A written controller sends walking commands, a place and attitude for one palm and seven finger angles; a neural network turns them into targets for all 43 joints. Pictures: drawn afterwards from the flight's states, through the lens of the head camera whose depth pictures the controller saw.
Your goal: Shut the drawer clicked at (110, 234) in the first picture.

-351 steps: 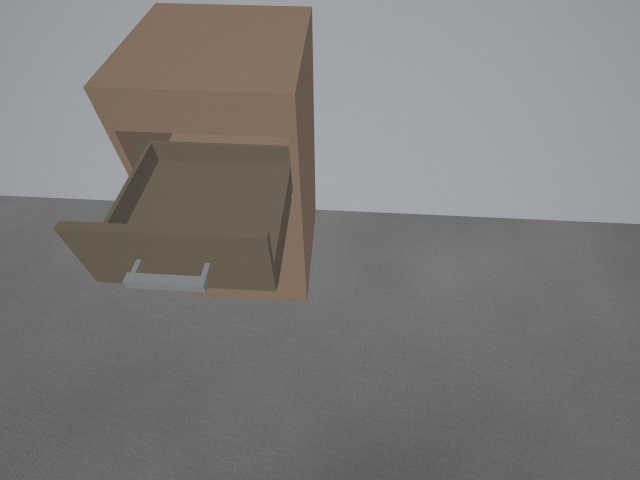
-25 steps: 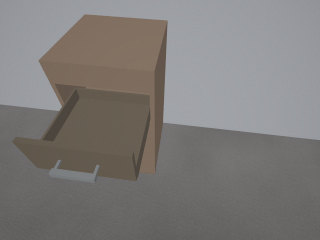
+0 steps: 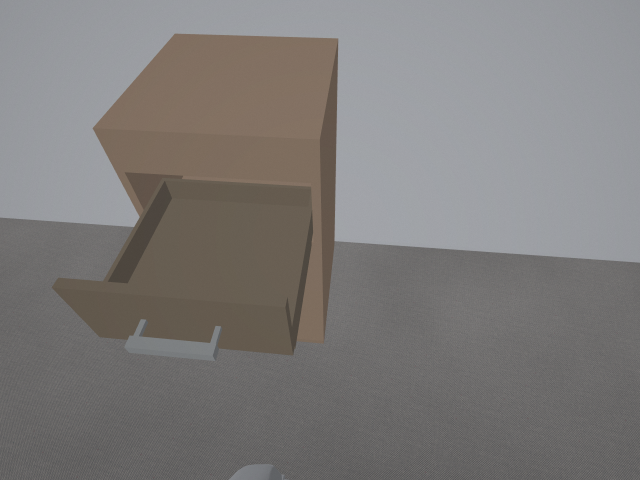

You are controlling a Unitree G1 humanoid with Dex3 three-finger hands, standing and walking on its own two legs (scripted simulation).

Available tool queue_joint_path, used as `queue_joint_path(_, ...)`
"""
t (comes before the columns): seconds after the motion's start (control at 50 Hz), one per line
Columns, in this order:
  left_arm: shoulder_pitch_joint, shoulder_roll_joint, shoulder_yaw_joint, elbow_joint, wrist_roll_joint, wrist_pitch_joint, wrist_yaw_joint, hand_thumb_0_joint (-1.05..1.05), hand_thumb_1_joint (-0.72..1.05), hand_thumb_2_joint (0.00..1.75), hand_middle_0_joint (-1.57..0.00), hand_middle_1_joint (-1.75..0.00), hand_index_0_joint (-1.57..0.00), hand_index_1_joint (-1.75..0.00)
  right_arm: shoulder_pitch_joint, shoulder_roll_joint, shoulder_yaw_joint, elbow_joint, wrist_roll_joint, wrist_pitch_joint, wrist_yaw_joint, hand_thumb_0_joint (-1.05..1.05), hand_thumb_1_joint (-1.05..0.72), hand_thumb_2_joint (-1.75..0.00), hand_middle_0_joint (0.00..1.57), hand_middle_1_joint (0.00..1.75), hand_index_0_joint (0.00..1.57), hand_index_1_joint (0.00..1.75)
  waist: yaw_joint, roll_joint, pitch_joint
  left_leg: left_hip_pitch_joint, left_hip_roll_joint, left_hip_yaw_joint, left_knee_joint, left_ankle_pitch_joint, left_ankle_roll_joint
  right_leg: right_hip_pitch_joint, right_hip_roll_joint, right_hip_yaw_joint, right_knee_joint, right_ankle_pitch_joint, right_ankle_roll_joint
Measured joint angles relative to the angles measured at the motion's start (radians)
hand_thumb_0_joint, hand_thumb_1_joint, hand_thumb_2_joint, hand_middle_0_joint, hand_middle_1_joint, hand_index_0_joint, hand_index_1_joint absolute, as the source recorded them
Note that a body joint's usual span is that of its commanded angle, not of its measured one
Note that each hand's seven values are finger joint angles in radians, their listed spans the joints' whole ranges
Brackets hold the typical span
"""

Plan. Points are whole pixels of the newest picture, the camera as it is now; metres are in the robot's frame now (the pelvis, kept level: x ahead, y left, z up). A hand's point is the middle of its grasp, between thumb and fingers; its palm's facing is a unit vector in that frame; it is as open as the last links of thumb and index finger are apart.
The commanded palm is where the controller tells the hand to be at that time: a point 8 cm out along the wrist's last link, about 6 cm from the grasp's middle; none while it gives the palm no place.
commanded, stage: shuffle to correct the standing spot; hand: left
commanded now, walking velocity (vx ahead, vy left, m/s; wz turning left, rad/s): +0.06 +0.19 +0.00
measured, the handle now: (176, 338) +0.35 +0.28 -0.14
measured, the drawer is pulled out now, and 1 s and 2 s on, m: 0.29 0.29 0.29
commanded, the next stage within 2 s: come to a stop and stand still in 0.06 s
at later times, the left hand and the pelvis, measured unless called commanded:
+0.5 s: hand out of the picture +0.03 +0.24 -0.17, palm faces +0.05 -0.98 -0.21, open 7.3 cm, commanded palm none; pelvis +0.02 +0.07 +0.00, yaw +0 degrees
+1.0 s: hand out of the picture +0.07 +0.29 -0.17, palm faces -0.01 -0.97 -0.23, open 7.4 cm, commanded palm none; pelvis +0.05 +0.11 +0.00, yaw -2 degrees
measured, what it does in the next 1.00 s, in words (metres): steps to the left: left foot, then right foot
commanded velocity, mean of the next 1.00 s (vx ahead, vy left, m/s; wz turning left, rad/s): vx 0.02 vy -0.03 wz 0.00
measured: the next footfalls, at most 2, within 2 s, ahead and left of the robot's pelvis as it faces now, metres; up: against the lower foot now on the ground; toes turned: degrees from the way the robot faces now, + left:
left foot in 0.16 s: +0.07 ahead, +0.22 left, +0.00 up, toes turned +3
right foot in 0.38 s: +0.05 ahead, +0.00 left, +0.00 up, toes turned -3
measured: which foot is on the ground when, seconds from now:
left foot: up 0.00-0.14, down 0.16-0.42, up 0.44-0.64, down 0.66-1.00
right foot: down 0.00-0.16, up 0.18-0.36, down 0.38-1.00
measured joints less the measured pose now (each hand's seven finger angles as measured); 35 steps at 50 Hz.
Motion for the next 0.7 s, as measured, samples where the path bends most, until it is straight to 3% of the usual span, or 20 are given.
queue_joint_path(0.06, 0.017, 0.029, 0.009, 0.010, 0.003, 0.010, -0.018, 0.01, 0.91, 0.90, -0.21, -0.30, -0.20, -0.30, -0.013, -0.004, -0.005, -0.017, 0.008, -0.007, 0.008, 0.00, -0.91, -0.90, 0.20, 0.30, 0.19, 0.30, 0.013, -0.043, 0.004, 0.034, 0.040, -0.003, -0.133, 0.027, -0.014, 0.002, -0.041, 0.023, -0.016, 0.014, 0.023)
queue_joint_path(0.14, 0.041, 0.059, 0.021, 0.020, 0.002, 0.030, -0.033, 0.01, 0.91, 0.90, -0.21, -0.30, -0.20, -0.30, -0.021, -0.030, -0.007, -0.039, 0.015, -0.032, 0.008, 0.00, -0.91, -0.90, 0.20, 0.30, 0.19, 0.30, 0.029, -0.061, 0.002, 0.160, 0.050, 0.034, -0.395, 0.105, -0.015, -0.029, -0.081, 0.061, 0.043, -0.010, 0.060)
queue_joint_path(0.18, 0.050, 0.066, 0.028, 0.017, -0.002, 0.049, -0.034, 0.01, 0.90, 0.90, -0.21, -0.30, -0.20, -0.30, -0.014, -0.055, -0.011, -0.057, 0.008, -0.051, 0.001, 0.00, -0.91, -0.90, 0.20, 0.30, 0.19, 0.30, 0.018, -0.017, -0.012, 0.172, 0.075, 0.010, -0.453, 0.191, 0.008, -0.097, -0.052, 0.071, 0.177, -0.123, 0.030)
queue_joint_path(0.22, 0.026, 0.099, 0.042, 0.021, -0.004, 0.066, -0.026, 0.01, 0.90, 0.90, -0.20, -0.30, -0.20, -0.30, -0.023, -0.028, -0.005, -0.048, -0.001, -0.053, -0.010, 0.00, -0.91, -0.90, 0.20, 0.30, 0.19, 0.30, 0.011, -0.048, 0.003, 0.134, 0.059, 0.018, -0.376, 0.164, -0.002, -0.182, -0.025, 0.112, 0.384, -0.216, -0.004)
queue_joint_path(0.28, -0.004, 0.115, 0.043, 0.027, -0.004, 0.056, -0.026, 0.01, 0.91, 0.90, -0.20, -0.30, -0.19, -0.29, -0.005, 0.008, 0.012, -0.017, -0.012, -0.058, -0.022, 0.00, -0.91, -0.90, 0.20, 0.30, 0.19, 0.30, 0.001, -0.050, -0.004, 0.137, 0.048, 0.009, -0.385, 0.145, -0.005, -0.233, 0.032, 0.081, 0.519, -0.187, -0.031)
queue_joint_path(0.32, -0.009, 0.102, 0.031, 0.022, -0.007, 0.038, -0.032, 0.01, 0.91, 0.90, -0.20, -0.30, -0.19, -0.29, 0.009, 0.026, 0.023, 0.010, -0.017, -0.061, -0.026, 0.00, -0.91, -0.90, 0.20, 0.30, 0.19, 0.30, -0.001, -0.033, -0.012, 0.153, 0.045, 0.000, -0.413, 0.159, -0.005, -0.197, 0.068, 0.046, 0.426, -0.178, -0.035)
queue_joint_path(0.38, 0.002, 0.069, 0.008, 0.019, -0.013, 0.012, -0.037, 0.01, 0.91, 0.90, -0.20, -0.30, -0.19, -0.29, 0.030, 0.043, 0.032, 0.042, -0.015, -0.058, -0.032, 0.00, -0.92, -0.90, 0.20, 0.30, 0.20, 0.30, -0.003, -0.015, -0.026, 0.167, 0.036, 0.004, -0.416, 0.154, -0.005, -0.081, 0.111, 0.030, 0.144, -0.104, -0.036)
queue_joint_path(0.44, 0.015, 0.007, -0.018, 0.047, -0.015, -0.005, -0.034, 0.01, 0.91, 0.90, -0.20, -0.30, -0.19, -0.29, 0.037, 0.034, 0.029, 0.085, -0.002, -0.046, -0.034, 0.01, -0.93, -0.89, 0.20, 0.30, 0.20, 0.30, -0.006, 0.039, -0.027, 0.176, 0.052, -0.011, -0.369, 0.072, 0.009, -0.031, 0.141, 0.018, 0.075, -0.042, -0.082)
queue_joint_path(0.52, 0.050, -0.034, -0.034, 0.091, -0.013, -0.016, -0.014, 0.02, 0.93, 0.90, -0.20, -0.30, -0.19, -0.29, 0.035, 0.046, 0.036, 0.124, 0.002, -0.042, -0.035, 0.01, -0.94, -0.89, 0.20, 0.30, 0.20, 0.30, -0.011, 0.034, -0.027, 0.171, 0.054, -0.012, -0.283, 0.008, 0.016, 0.034, 0.159, 0.025, -0.048, 0.021, -0.092)
queue_joint_path(0.58, 0.082, -0.056, -0.050, 0.094, -0.009, -0.024, -0.007, 0.02, 0.93, 0.90, -0.20, -0.30, -0.20, -0.30, 0.030, 0.036, 0.027, 0.088, 0.007, -0.044, -0.031, 0.01, -0.94, -0.89, 0.20, 0.30, 0.20, 0.30, -0.018, 0.038, -0.015, 0.155, 0.047, -0.015, -0.231, -0.019, 0.026, 0.029, 0.175, 0.048, -0.083, 0.049, -0.086)
queue_joint_path(0.66, 0.099, -0.066, -0.057, 0.099, -0.014, -0.013, -0.010, 0.02, 0.92, 0.90, -0.20, -0.30, -0.20, -0.30, 0.054, 0.017, 0.025, 0.057, 0.010, -0.077, -0.035, 0.01, -0.93, -0.90, 0.20, 0.30, 0.20, 0.30, -0.034, 0.070, -0.024, 0.233, 0.039, -0.016, -0.428, 0.078, 0.041, 0.000, 0.192, 0.042, -0.029, 0.016, -0.072)
queue_joint_path(0.7, 0.083, -0.056, -0.050, 0.106, -0.016, -0.003, -0.007, 0.01, 0.91, 0.90, -0.20, -0.30, -0.20, -0.30, 0.058, 0.025, 0.031, 0.074, 0.008, -0.080, -0.041, 0.01, -0.92, -0.90, 0.20, 0.30, 0.19, 0.30, -0.028, 0.060, -0.022, 0.234, 0.028, -0.016, -0.408, 0.080, 0.052, 0.002, 0.179, 0.042, 0.000, -0.007, -0.060)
